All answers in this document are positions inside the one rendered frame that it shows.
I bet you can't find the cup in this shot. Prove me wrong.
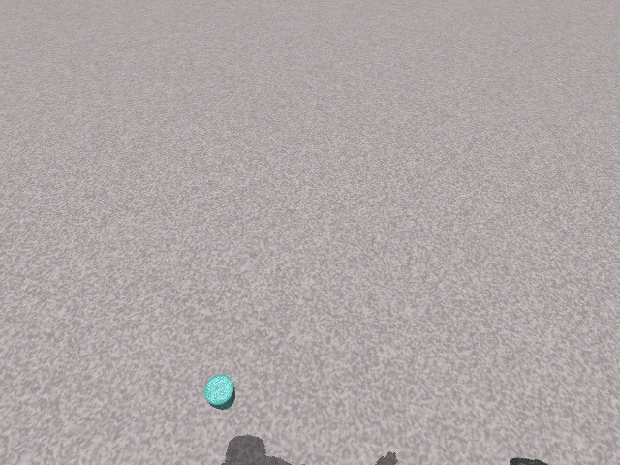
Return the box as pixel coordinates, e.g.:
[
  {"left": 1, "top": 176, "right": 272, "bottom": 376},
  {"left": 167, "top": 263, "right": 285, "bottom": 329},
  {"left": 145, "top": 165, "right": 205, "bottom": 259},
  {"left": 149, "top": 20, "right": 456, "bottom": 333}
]
[{"left": 204, "top": 374, "right": 235, "bottom": 410}]

